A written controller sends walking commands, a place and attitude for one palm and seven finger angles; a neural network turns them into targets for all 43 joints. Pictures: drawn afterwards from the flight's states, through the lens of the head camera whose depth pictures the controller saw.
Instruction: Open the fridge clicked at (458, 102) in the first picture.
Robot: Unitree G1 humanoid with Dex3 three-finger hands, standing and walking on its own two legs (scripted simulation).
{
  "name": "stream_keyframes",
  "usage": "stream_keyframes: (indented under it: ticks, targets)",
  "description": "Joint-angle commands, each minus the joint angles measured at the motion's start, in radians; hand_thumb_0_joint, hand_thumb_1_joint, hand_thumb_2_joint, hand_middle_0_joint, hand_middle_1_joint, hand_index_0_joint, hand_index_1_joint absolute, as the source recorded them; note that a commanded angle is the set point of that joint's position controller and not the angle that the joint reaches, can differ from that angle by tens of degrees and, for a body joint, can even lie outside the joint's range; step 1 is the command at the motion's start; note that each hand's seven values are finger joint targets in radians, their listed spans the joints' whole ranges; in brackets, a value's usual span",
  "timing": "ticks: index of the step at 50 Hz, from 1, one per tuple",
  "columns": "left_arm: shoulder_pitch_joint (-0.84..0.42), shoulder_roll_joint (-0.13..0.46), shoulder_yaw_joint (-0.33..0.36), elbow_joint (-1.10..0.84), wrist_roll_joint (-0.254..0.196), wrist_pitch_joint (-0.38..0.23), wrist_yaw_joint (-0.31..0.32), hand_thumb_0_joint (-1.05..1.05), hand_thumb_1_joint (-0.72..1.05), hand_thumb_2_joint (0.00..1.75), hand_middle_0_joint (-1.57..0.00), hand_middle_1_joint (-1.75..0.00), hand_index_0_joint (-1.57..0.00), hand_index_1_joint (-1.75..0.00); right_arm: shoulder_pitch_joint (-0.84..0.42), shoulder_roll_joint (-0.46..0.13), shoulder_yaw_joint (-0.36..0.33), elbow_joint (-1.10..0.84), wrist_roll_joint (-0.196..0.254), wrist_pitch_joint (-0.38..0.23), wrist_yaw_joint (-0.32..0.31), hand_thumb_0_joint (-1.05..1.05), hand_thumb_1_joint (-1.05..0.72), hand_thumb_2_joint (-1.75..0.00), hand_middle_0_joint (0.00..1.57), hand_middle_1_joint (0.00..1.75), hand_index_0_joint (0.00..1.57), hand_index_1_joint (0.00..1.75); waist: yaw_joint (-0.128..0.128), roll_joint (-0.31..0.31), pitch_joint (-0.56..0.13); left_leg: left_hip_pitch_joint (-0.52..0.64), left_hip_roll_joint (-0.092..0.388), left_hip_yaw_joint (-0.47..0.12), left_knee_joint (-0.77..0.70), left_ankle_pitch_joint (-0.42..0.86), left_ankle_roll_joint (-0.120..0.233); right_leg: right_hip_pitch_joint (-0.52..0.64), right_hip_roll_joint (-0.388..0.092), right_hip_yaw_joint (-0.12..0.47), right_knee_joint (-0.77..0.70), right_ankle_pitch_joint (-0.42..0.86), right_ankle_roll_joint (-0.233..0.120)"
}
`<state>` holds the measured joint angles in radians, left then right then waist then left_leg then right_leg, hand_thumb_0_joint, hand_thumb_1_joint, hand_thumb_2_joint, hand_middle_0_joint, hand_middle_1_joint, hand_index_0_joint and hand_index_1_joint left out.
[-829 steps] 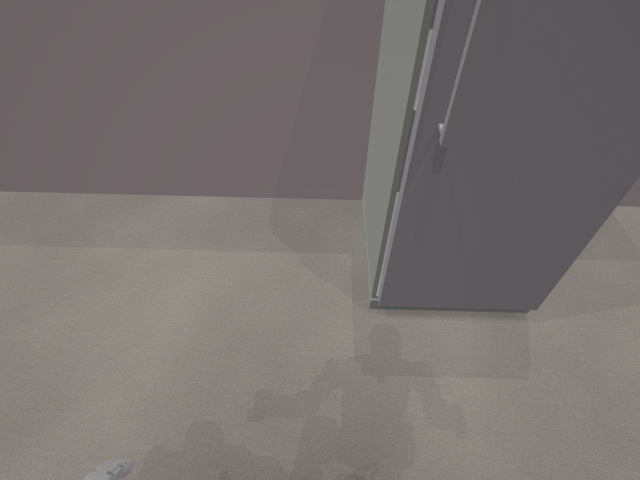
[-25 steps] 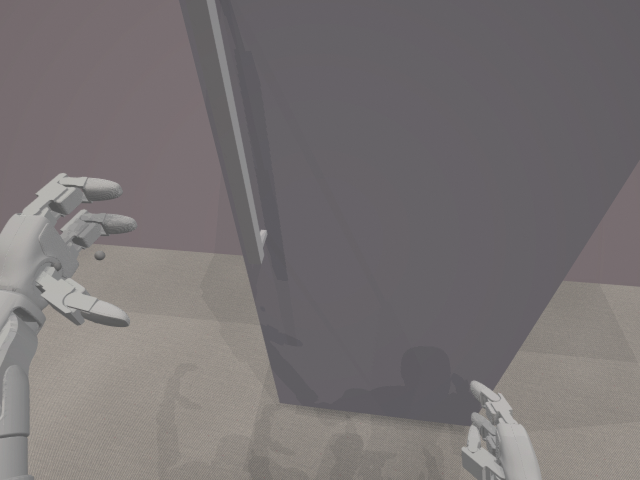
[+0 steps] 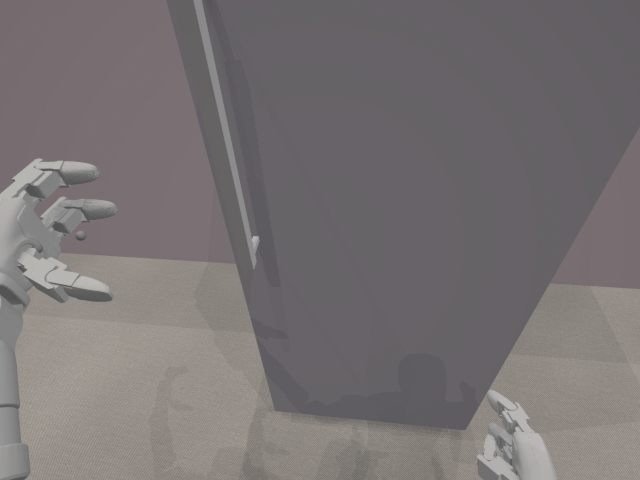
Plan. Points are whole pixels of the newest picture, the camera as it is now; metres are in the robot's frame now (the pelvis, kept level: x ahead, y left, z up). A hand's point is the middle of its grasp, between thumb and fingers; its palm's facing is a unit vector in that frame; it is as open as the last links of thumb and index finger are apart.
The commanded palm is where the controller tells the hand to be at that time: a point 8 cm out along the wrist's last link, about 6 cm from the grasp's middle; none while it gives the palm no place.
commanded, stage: raise the hand to about handle height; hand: left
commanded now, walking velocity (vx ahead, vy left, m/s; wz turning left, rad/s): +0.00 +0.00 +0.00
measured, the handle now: (230, 154) +0.45 +0.18 +0.21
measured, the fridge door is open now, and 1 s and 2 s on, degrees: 0 0 0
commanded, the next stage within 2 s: move the hooked fingers beside the handle in 0.08 s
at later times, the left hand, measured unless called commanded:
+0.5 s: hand (114, 235) +0.30 +0.27 +0.19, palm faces +0.07 -0.99 -0.08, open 14.0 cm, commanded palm +0.27 +0.32 +0.21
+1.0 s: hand (146, 213) +0.34 +0.25 +0.20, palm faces +0.07 -1.00 -0.06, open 14.0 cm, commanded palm +0.31 +0.30 +0.20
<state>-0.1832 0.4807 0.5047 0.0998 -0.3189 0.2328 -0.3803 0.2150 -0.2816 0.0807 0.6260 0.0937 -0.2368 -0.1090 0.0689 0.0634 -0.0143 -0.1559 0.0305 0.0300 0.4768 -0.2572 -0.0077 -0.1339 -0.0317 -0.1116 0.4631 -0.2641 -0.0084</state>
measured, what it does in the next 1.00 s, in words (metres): stands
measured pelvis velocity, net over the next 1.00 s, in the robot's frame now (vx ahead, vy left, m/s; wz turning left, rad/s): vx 0.00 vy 0.00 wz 0.00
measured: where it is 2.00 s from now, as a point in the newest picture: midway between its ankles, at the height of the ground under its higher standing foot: outside the picture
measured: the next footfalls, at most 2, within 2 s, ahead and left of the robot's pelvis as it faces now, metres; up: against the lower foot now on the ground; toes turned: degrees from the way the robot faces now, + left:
none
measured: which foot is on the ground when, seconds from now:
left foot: down 0.00-1.00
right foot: down 0.00-1.00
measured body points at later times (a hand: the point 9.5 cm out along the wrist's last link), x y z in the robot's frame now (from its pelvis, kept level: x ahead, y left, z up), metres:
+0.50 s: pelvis +0.00 +0.00 +0.00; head -0.01 -0.02 +0.45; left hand +0.29 +0.32 +0.20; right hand +0.20 -0.22 -0.07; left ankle +0.00 +0.12 -0.74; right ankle +0.00 -0.11 -0.74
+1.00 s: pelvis +0.00 +0.00 +0.00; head -0.01 -0.02 +0.45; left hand +0.33 +0.30 +0.20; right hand +0.19 -0.22 -0.08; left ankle +0.00 +0.12 -0.74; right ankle +0.00 -0.11 -0.74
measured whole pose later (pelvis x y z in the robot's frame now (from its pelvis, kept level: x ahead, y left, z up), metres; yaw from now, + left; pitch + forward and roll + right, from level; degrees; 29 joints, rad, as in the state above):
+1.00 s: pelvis +0.00 +0.00 +0.00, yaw +0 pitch -2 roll +0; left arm -0.34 0.42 0.38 0.24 -0.27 0.20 -0.33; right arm 0.21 -0.27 0.08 0.64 0.09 -0.20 -0.12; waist 0.04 0.06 -0.01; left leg -0.18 0.02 0.03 0.48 -0.26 0.00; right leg -0.17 -0.04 -0.11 0.47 -0.27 0.00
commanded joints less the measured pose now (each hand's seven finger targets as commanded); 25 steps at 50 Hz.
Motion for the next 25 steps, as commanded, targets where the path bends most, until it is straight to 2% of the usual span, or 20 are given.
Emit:
stream_keyframes:
  ticks: [1,2,4,5,6,8,10,11,12,14,15,16,18,19,21,22,23,25]
  targets:
    - [-0.296,0.238,-0.016,-0.167,-0.008,-0.001,-0.037,0.0,-0.5,0.3,-0.3,-1.2,-0.3,-1.2,-0.143,-0.111,-0.047,-0.173,0.006,-0.059,-0.017,0.0,-0.9,-0.9,0.2,0.3,0.2,0.3,-0.027,-0.019,-0.112,0.07,-0.028,-0.045,-0.062,0.133,0.044,-0.07,0.018,0.045,-0.082,0.155,-0.002]
    - [-0.306,0.266,0.01,-0.201,-0.01,-0.013,-0.041,0.0,-0.5,0.3,-0.3,-1.2,-0.3,-1.2,-0.148,-0.113,-0.048,-0.181,0.006,-0.057,-0.018,0.0,-0.9,-0.9,0.2,0.3,0.2,0.3,-0.025,-0.031,-0.162,0.078,-0.033,-0.047,-0.058,0.142,0.044,-0.049,0.019,0.043,-0.073,0.164,-0.001]
    - [-0.314,0.306,0.065,-0.288,-0.021,-0.054,-0.044,0.0,-0.5,0.3,-0.3,-1.2,-0.3,-1.2,-0.162,-0.103,-0.046,-0.194,-0.001,-0.062,-0.017,0.0,-0.9,-0.9,0.2,0.3,0.2,0.3,-0.012,-0.001,-0.243,0.115,-0.038,-0.048,-0.047,0.189,0.043,-0.01,0.02,0.042,-0.053,0.211,-0.005]
    - [-0.298,0.328,0.099,-0.296,-0.03,-0.073,-0.04,0.0,-0.5,0.3,-0.3,-1.2,-0.3,-1.2,-0.166,-0.097,-0.042,-0.195,-0.004,-0.064,-0.016,0.0,-0.9,-0.9,0.2,0.3,0.2,0.3,-0.003,0.0,-0.258,0.117,-0.038,-0.049,-0.046,0.198,0.042,0.001,0.02,0.041,-0.052,0.221,-0.006]
    - [-0.265,0.356,0.133,-0.289,-0.041,-0.089,-0.038,0.0,-0.5,0.3,-0.3,-1.2,-0.3,-1.2,-0.163,-0.097,-0.04,-0.186,-0.01,-0.061,-0.012,0.0,-0.9,-0.9,0.2,0.3,0.2,0.3,0.004,-0.027,-0.247,0.105,-0.035,-0.046,-0.043,0.206,0.041,0.014,0.022,0.044,-0.061,0.231,-0.005]
    - [-0.254,0.338,0.148,-0.258,-0.052,-0.104,-0.03,0.0,-0.5,0.3,-0.3,-1.2,-0.3,-1.2,-0.165,-0.094,-0.039,-0.18,-0.009,-0.063,-0.011,0.0,-0.9,-0.9,0.2,0.3,0.2,0.3,0.003,-0.018,-0.225,0.093,-0.035,-0.043,-0.048,0.209,0.039,0.009,0.023,0.038,-0.054,0.245,-0.004]
    - [-0.252,0.325,0.143,-0.184,-0.049,-0.092,-0.023,0.0,-0.5,0.3,-0.3,-1.2,-0.3,-1.2,-0.157,-0.097,-0.043,-0.163,-0.006,-0.062,-0.012,0.0,-0.9,-0.9,0.2,0.3,0.2,0.3,-0.005,-0.007,-0.164,0.071,-0.034,-0.038,-0.051,0.187,0.038,-0.031,0.022,0.037,-0.062,0.228,-0.002]
    - [-0.252,0.33,0.136,-0.168,-0.04,-0.08,-0.021,0.0,-0.5,0.3,-0.3,-1.2,-0.3,-1.2,-0.152,-0.101,-0.046,-0.158,-0.004,-0.057,-0.009,0.0,-0.9,-0.9,0.2,0.3,0.2,0.3,-0.001,0.012,-0.139,0.067,-0.032,-0.035,-0.051,0.193,0.037,-0.034,0.021,0.041,-0.07,0.23,-0.005]
    - [-0.267,0.293,0.097,-0.156,-0.034,-0.064,-0.022,0.0,-0.5,0.3,-0.3,-1.2,-0.3,-1.2,-0.157,-0.098,-0.043,-0.162,-0.001,-0.056,-0.01,0.0,-0.9,-0.9,0.2,0.3,0.2,0.3,-0.011,0.036,-0.112,0.06,-0.032,-0.032,-0.057,0.182,0.036,-0.052,0.019,0.041,-0.071,0.22,-0.004]
    - [-0.31,0.264,0.039,-0.128,-0.018,-0.034,-0.024,0.0,-0.5,0.3,-0.3,-1.2,-0.3,-1.2,-0.15,-0.103,-0.042,-0.162,0.005,-0.055,-0.012,0.0,-0.9,-0.9,0.2,0.3,0.2,0.3,-0.026,0.047,-0.087,0.052,-0.031,-0.039,-0.061,0.15,0.033,-0.081,0.016,0.037,-0.072,0.185,-0.003]
    - [-0.326,0.252,0.019,-0.137,-0.015,-0.028,-0.026,0.0,-0.5,0.3,-0.3,-1.2,-0.3,-1.2,-0.15,-0.103,-0.044,-0.166,0.005,-0.056,-0.014,0.0,-0.9,-0.9,0.2,0.3,0.2,0.3,-0.03,0.053,-0.1,0.063,-0.031,-0.042,-0.058,0.15,0.035,-0.083,0.016,0.039,-0.069,0.181,-0.004]
    - [-0.322,0.243,-0.001,-0.144,-0.011,-0.027,-0.031,0.0,-0.5,0.3,-0.3,-1.2,-0.3,-1.2,-0.147,-0.103,-0.044,-0.168,0.004,-0.054,-0.014,0.0,-0.9,-0.9,0.2,0.3,0.2,0.3,-0.031,0.005,-0.099,0.065,-0.025,-0.044,-0.055,0.162,0.038,-0.076,0.018,0.04,-0.074,0.191,-0.004]
    - [-0.379,0.274,0.007,-0.16,-0.006,-0.036,-0.036,0.0,-0.5,0.3,-0.3,-1.2,-0.3,-1.2,-0.144,-0.107,-0.047,-0.171,0.005,-0.051,-0.02,0.0,-0.9,-0.9,0.2,0.3,0.2,0.3,-0.039,0.012,-0.145,0.081,-0.031,-0.047,-0.049,0.144,0.042,-0.077,0.018,0.045,-0.071,0.17,-0.001]
    - [-0.422,0.26,-0.011,-0.181,-0.005,-0.051,-0.038,0.0,-0.5,0.3,-0.3,-1.2,-0.3,-1.2,-0.146,-0.105,-0.045,-0.171,0.002,-0.053,-0.023,0.0,-0.9,-0.9,0.2,0.3,0.2,0.3,-0.045,0.02,-0.173,0.097,-0.033,-0.047,-0.045,0.155,0.042,-0.068,0.018,0.044,-0.064,0.181,-0.002]
    - [-0.428,0.293,0.02,-0.219,-0.009,-0.085,-0.029,0.0,-0.5,0.3,-0.3,-1.2,-0.3,-1.2,-0.145,-0.1,-0.044,-0.168,-0.003,-0.054,-0.023,0.0,-0.9,-0.9,0.2,0.3,0.2,0.3,-0.035,0.016,-0.21,0.117,-0.027,-0.053,-0.043,0.185,0.04,-0.045,0.021,0.044,-0.061,0.202,-0.006]
    - [-0.456,0.281,0.018,-0.22,-0.015,-0.101,-0.025,0.0,-0.5,0.3,-0.3,-1.2,-0.3,-1.2,-0.148,-0.098,-0.044,-0.168,-0.005,-0.055,-0.024,0.0,-0.9,-0.9,0.2,0.3,0.2,0.3,-0.039,0.027,-0.235,0.126,-0.032,-0.052,-0.042,0.189,0.041,-0.039,0.019,0.046,-0.058,0.213,-0.006]
    - [-0.434,0.309,0.057,-0.189,-0.015,-0.111,-0.017,0.0,-0.5,0.3,-0.3,-1.2,-0.3,-1.2,-0.141,-0.099,-0.046,-0.163,-0.007,-0.056,-0.025,0.0,-0.9,-0.9,0.2,0.3,0.2,0.3,-0.03,0.018,-0.239,0.121,-0.032,-0.054,-0.043,0.2,0.039,-0.026,0.02,0.043,-0.052,0.226,-0.007]
    - [-0.415,0.302,0.065,-0.162,-0.014,-0.118,-0.006,0.0,-0.5,0.3,-0.3,-1.2,-0.3,-1.2,-0.142,-0.098,-0.047,-0.159,-0.007,-0.056,-0.023,0.0,-0.9,-0.9,0.2,0.3,0.2,0.3,-0.024,0.029,-0.236,0.115,-0.032,-0.05,-0.047,0.214,0.037,-0.025,0.019,0.04,-0.048,0.241,-0.009]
